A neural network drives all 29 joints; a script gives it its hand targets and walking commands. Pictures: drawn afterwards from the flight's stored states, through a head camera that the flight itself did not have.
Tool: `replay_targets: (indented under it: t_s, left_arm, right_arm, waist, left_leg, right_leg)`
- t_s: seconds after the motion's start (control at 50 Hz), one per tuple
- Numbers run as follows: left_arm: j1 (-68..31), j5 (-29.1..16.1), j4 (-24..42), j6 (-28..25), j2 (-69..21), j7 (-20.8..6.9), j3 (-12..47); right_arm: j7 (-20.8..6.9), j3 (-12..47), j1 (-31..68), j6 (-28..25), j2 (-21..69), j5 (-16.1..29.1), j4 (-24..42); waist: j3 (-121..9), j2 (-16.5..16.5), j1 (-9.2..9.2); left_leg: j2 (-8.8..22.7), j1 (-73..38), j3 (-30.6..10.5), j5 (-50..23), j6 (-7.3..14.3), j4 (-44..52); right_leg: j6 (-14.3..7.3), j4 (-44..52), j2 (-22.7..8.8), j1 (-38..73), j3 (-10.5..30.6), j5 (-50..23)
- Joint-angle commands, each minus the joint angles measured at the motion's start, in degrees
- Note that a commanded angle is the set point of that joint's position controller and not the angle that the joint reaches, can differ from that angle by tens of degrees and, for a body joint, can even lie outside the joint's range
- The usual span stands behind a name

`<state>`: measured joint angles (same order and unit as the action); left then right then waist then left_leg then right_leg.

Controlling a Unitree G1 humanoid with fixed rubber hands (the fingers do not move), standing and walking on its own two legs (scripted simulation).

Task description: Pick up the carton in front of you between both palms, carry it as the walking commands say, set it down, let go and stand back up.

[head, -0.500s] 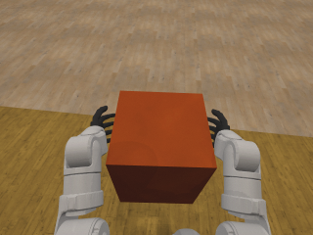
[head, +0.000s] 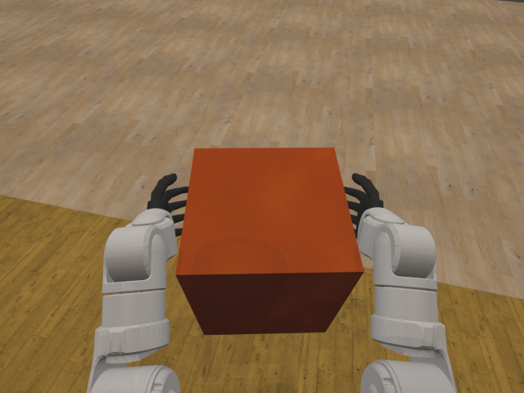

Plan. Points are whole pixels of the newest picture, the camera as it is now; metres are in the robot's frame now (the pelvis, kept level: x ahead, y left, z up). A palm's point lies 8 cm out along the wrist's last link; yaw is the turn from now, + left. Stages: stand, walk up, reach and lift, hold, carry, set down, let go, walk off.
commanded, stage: carry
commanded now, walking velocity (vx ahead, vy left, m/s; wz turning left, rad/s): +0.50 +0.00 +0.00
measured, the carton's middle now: (264, 247) +0.33 +0.01 +0.03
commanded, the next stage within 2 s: none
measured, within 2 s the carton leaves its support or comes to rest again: neither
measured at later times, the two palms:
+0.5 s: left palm (197, 107) +0.65 +0.16 +0.08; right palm (335, 116) +0.63 -0.14 +0.08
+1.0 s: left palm (227, 59) +0.95 +0.13 +0.04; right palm (330, 63) +0.95 -0.17 +0.04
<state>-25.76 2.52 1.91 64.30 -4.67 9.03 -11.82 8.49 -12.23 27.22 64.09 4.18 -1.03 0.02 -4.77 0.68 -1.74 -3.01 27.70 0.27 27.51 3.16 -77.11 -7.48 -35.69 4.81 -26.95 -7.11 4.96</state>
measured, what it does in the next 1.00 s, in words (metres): goes down: left foot 0.05 m lower, then right foot 0.05 m lower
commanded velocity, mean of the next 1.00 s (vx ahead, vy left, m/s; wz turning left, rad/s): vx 0.50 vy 0.00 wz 0.00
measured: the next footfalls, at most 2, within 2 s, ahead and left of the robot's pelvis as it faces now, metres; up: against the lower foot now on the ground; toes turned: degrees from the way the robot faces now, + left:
left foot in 0.44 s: +0.42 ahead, +0.06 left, -0.05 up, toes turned -1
right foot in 0.98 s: +0.76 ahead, -0.05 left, -0.10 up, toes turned -3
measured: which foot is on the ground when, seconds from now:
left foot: up 0.00-0.42, down 0.44-0.98, up 1.00-1.00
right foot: down 0.00-0.46, up 0.48-0.96, down 0.98-1.00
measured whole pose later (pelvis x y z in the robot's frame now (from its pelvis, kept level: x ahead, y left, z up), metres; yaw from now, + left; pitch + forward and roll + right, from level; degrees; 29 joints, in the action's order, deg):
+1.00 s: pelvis +0.62 +0.00 -0.10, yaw +0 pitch +4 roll +0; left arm -27.0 4.4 5.3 62.9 -5.8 8.2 -12.0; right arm 8.5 -10.8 28.6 62.2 2.0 0.6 2.0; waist -7.0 -0.2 2.8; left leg -5.3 10.5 3.7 29.6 4.6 -57.2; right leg -4.4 -27.1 3.4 -27.5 -7.1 -5.6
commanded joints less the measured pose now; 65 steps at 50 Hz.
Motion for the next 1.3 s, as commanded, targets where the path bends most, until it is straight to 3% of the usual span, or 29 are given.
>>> replay_targets:
  t_s: [0.0, 0.06, 0.14, 0.32, 0.36, 0.38, 0.4, 0.42, 0.44, 0.46, 0.48, 0.5, 0.52, 0.58, 0.66, 0.7, 0.84, 0.88, 0.92, 0.94, 0.96, 0.98, 1.0, 1.02, 1.04, 1.08, 1.1, 1.22, 1.28]
  left_arm:
    - [-42.79, -20.49, 8.38, -2.44, -52.58, -7.16, 40.14]
    - [-40.98, -21.26, 7.35, -4.00, -54.10, -8.21, 41.27]
    - [-36.09, -20.20, 6.34, -5.05, -53.13, -8.68, 41.29]
    - [-30.14, -17.42, 5.84, -3.45, -45.40, -7.19, 38.49]
    - [-29.46, -17.09, 4.57, -2.65, -44.28, -6.87, 37.79]
    - [-30.12, -17.10, 4.09, -2.28, -43.95, -6.75, 37.72]
    - [-31.43, -17.00, 3.48, -1.98, -43.68, -6.60, 37.55]
    - [-33.00, -16.79, 3.13, -1.70, -43.33, -6.39, 37.03]
    - [-33.56, -16.79, 1.65, -0.96, -43.49, -6.06, 36.95]
    - [-32.99, -16.75, 1.71, -0.57, -43.15, -5.52, 36.51]
    - [-33.41, -16.61, 3.17, -0.54, -43.96, -5.07, 35.73]
    - [-35.63, -15.94, 4.22, -0.77, -45.78, -4.84, 34.75]
    - [-36.58, -14.83, 4.23, -1.28, -47.67, -4.81, 33.84]
    - [-35.99, -11.97, 3.63, -2.97, -51.16, -5.37, 33.87]
    - [-32.45, -11.08, 3.61, -4.71, -51.46, -5.64, 36.39]
    - [-31.73, -11.37, 4.80, -5.10, -50.74, -5.69, 37.37]
    - [-31.00, -12.39, 8.06, -3.32, -45.15, -5.18, 37.92]
    - [-29.18, -11.38, 7.00, -2.21, -42.27, -4.77, 36.11]
    - [-27.38, -10.15, 5.44, -1.24, -39.41, -4.22, 33.69]
    - [-26.97, -9.64, 4.91, -0.77, -38.42, -4.00, 32.46]
    - [-25.78, -9.16, 3.89, -0.29, -37.05, -3.89, 30.93]
    - [-28.54, -8.67, 2.61, -0.03, -35.03, -3.34, 29.62]
    - [-26.90, -9.93, 1.57, 0.26, -36.85, -3.24, 30.53]
    - [-28.35, -12.14, 3.24, 0.05, -40.54, -3.70, 32.24]
    - [-33.04, -14.64, 5.65, -0.27, -44.49, -4.55, 34.58]
    - [-41.50, -19.11, 8.52, -1.45, -50.82, -6.40, 38.96]
    - [-43.46, -20.55, 9.04, -2.27, -52.67, -7.12, 40.16]
    - [-37.67, -20.97, 6.50, -4.51, -53.27, -8.69, 41.29]
    - [-35.70, -20.33, 7.06, -4.87, -51.94, -8.78, 41.06]
  right_arm:
    - [-4.68, 33.96, 34.99, -1.89, 50.32, 11.49, 6.02]
    - [-5.11, 35.70, 32.73, -3.63, 51.96, 10.64, 5.45]
    - [-5.07, 37.72, 30.47, -4.94, 51.56, 10.32, 7.01]
    - [-4.36, 38.28, 28.49, -2.78, 44.65, 10.83, 10.12]
    - [-4.11, 36.20, 27.25, -1.84, 42.19, 9.98, 8.81]
    - [-3.92, 34.83, 26.47, -1.48, 41.15, 9.29, 7.94]
    - [-3.76, 33.43, 25.75, -1.19, 40.10, 8.45, 7.22]
    - [-3.65, 32.03, 24.85, -0.89, 38.62, 7.70, 6.37]
    - [-3.24, 30.25, 25.31, -0.55, 37.31, 6.77, 4.33]
    - [-2.98, 30.61, 25.93, -0.23, 37.23, 8.01, 3.75]
    - [-3.33, 32.62, 26.79, -0.30, 40.44, 9.97, 4.49]
    - [-4.23, 34.58, 30.28, -0.57, 44.48, 12.32, 6.16]
    - [-5.26, 36.90, 35.32, -0.99, 48.08, 15.07, 8.17]
    - [-7.45, 40.88, 42.02, -3.12, 54.54, 19.65, 9.72]
    - [-8.13, 41.33, 36.73, -4.84, 54.51, 19.02, 7.70]
    - [-8.16, 41.25, 34.77, -5.22, 53.55, 18.47, 7.80]
    - [-7.03, 39.94, 30.29, -4.00, 46.85, 17.32, 9.06]
    - [-6.59, 39.24, 29.58, -3.07, 44.96, 16.92, 8.06]
    - [-6.13, 38.43, 29.80, -2.00, 43.81, 16.89, 6.94]
    - [-5.87, 37.86, 30.60, -1.52, 43.22, 16.83, 6.46]
    - [-5.49, 37.31, 32.27, -1.02, 42.65, 16.69, 6.28]
    - [-5.15, 36.83, 32.64, -0.16, 43.93, 17.15, 4.81]
    - [-4.60, 36.22, 32.88, 0.13, 42.86, 16.96, 5.92]
    - [-4.34, 35.90, 34.50, 0.13, 44.32, 16.42, 7.12]
    - [-4.27, 35.02, 36.10, -0.19, 46.37, 15.30, 7.36]
    - [-4.60, 33.93, 36.51, -1.23, 49.39, 12.98, 6.97]
    - [-4.87, 34.22, 36.19, -1.82, 50.50, 12.36, 6.68]
    - [-4.98, 37.27, 31.46, -4.40, 51.42, 10.59, 6.61]
    - [-4.86, 38.75, 31.75, -4.72, 50.72, 11.05, 8.90]
  waist:
    - [-18.99, -0.15, 0.86]
    - [-20.04, 2.80, 0.11]
    - [-21.29, 4.33, -1.41]
    - [-15.28, 5.26, -5.07]
    - [-16.01, 5.79, -2.52]
    - [-17.65, 5.57, 0.28]
    - [-19.56, 3.26, 3.69]
    - [-21.65, -2.74, 4.31]
    - [-24.52, -14.37, 4.67]
    - [-28.46, -16.47, 6.63]
    - [-28.54, -12.47, 6.68]
    - [-23.80, -4.50, 5.49]
    - [-20.09, -1.13, 3.82]
    - [-18.14, -3.44, 3.00]
    - [-20.60, -5.83, 5.01]
    - [-20.79, -6.08, 5.62]
    - [-16.37, -5.71, 9.06]
    - [-15.53, -6.10, 7.73]
    - [-17.55, -5.72, 3.66]
    - [-19.31, -3.93, 0.21]
    - [-21.84, 2.33, -0.80]
    - [-28.27, 14.90, -1.20]
    - [-31.20, 12.40, -3.28]
    - [-28.40, 7.93, -2.67]
    - [-24.37, 1.20, -1.52]
    - [-19.73, -2.05, 0.76]
    - [-18.61, -0.84, 0.94]
    - [-21.09, 4.02, -1.28]
    - [-20.53, 5.09, -2.40]
  left_leg:
    - [4.38, 10.62, -2.21, -3.45, -0.55, 6.41]
    - [5.35, 13.68, -0.79, -8.28, -1.34, 12.61]
    - [5.19, 19.64, 1.02, -18.20, -1.44, 19.40]
    - [-0.36, 11.14, 7.05, -37.44, 1.09, 48.77]
    - [-1.45, -0.92, 7.04, -40.65, 2.24, 54.06]
    - [-1.02, -8.45, 7.02, -41.57, 2.51, 55.88]
    - [1.48, -18.23, 6.23, -43.14, 2.39, 57.03]
    - [9.47, -31.15, -1.73, -58.96, 2.38, 49.35]
    - [22.15, -45.32, -20.93, -78.33, 10.49, 42.23]
    - [26.81, -51.52, -32.23, -64.59, 18.47, 43.57]
    - [24.70, -46.92, -35.37, -39.99, 18.95, 48.16]
    - [21.19, -36.93, -31.44, -29.87, 15.87, 51.89]
    - [19.14, -29.59, -27.37, -27.14, 12.51, 54.33]
    - [16.33, -20.10, -19.74, -28.99, 9.34, 56.97]
    - [14.25, -29.84, -12.62, -53.55, 7.84, 52.31]
    - [12.48, -33.61, -10.16, -59.48, 6.47, 50.96]
    - [6.96, -36.32, -5.58, -54.61, 4.88, 45.60]
    - [6.94, -32.19, -4.27, -52.76, 4.16, 41.53]
    - [6.61, -27.32, -1.16, -53.42, 2.17, 30.90]
    - [5.73, -20.72, 1.02, -46.44, 0.84, 21.60]
    - [2.99, -8.04, 3.15, -19.95, 0.37, 10.27]
    - [-3.55, 12.44, 0.03, 9.18, -3.25, -6.62]
    - [-1.48, 20.55, -2.76, 8.62, -2.61, -13.99]
    - [0.89, 21.52, -3.21, 4.48, -0.73, -11.06]
    - [2.44, 19.07, -2.95, 0.72, -0.30, -6.08]
    - [4.60, 12.65, -2.85, -3.67, -0.35, 2.40]
    - [4.94, 10.79, -2.09, -4.74, -0.65, 5.33]
    - [5.97, 19.58, 0.89, -16.26, -2.03, 16.52]
    - [5.02, 22.88, 2.59, -21.59, -1.75, 20.76]
  right_leg:
    - [-4.79, 14.92, -19.64, 20.34, 29.38, -0.63]
    - [-4.26, 12.94, -18.53, 24.06, 24.80, -15.92]
    - [-1.22, 9.40, -16.04, 33.40, 18.76, -35.22]
    - [0.34, 4.83, -9.80, 38.00, 11.32, -35.98]
    - [1.92, -1.13, -9.78, 33.47, 9.49, -38.01]
    - [3.07, -7.51, -9.77, 30.90, 7.96, -38.23]
    - [4.45, -16.75, -8.80, 25.49, 5.76, -31.58]
    - [5.11, -28.04, -6.03, 12.26, 4.28, -8.02]
    - [7.79, -41.21, 1.30, -5.77, 4.34, 27.88]
    - [8.27, -52.35, 1.12, -17.16, 8.42, 31.36]
    - [5.82, -51.77, -1.72, -20.60, 10.98, 27.67]
    - [4.70, -45.53, -3.98, -18.43, 10.60, 23.75]
    - [4.78, -39.13, -5.37, -15.35, 9.96, 21.25]
    - [5.76, -30.37, -6.51, -8.95, 8.14, 16.54]
    - [6.39, -22.13, -6.93, -15.44, 6.46, 6.63]
    - [6.22, -18.03, -6.44, -17.68, 5.48, 1.51]
    - [4.27, 6.42, -2.10, -12.66, 0.49, -16.35]
    - [3.00, 11.79, -1.29, -4.03, 0.09, -20.94]
    - [2.31, 15.49, -1.50, 9.17, -0.90, -22.35]
    - [2.55, 15.47, -4.44, 19.51, 0.80, -23.91]
    - [2.95, 6.56, -12.72, 32.08, 8.85, -41.59]
    - [-9.27, 1.04, -27.94, 51.29, 32.72, -51.36]
    - [-14.67, 3.67, -29.96, 53.44, 40.23, -29.83]
    - [-12.89, 8.18, -25.54, 45.32, 40.00, -9.38]
    - [-9.80, 11.34, -22.93, 36.10, 36.32, -1.23]
    - [-6.16, 15.25, -20.84, 22.83, 31.00, 2.05]
    - [-5.05, 16.46, -20.00, 19.54, 29.33, 2.09]
    - [-2.17, 11.26, -16.80, 32.21, 19.45, -31.68]
    - [-0.49, 10.09, -14.38, 37.60, 16.51, -37.12]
